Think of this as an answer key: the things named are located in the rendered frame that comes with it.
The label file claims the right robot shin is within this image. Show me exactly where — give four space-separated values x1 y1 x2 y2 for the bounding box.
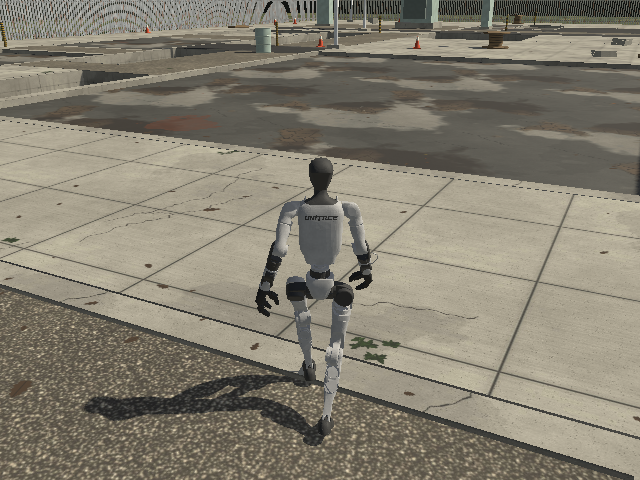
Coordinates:
322 348 343 422

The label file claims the robot right upper arm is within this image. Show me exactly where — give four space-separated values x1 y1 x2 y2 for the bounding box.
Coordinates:
341 201 368 255

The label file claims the robot left upper arm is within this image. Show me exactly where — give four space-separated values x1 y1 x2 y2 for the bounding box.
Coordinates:
272 201 300 258

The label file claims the left robot forearm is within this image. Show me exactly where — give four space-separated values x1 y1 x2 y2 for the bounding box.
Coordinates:
259 241 282 291

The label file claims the robot right hand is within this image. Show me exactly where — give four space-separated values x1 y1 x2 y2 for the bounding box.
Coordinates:
349 270 373 290

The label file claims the right robot forearm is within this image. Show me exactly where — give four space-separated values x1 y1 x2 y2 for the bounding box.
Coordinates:
356 240 372 275

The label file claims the humanoid robot head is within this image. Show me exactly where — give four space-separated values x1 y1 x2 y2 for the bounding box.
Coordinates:
304 157 338 205

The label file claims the robot left hand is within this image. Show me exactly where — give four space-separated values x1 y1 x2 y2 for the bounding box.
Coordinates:
255 287 279 317

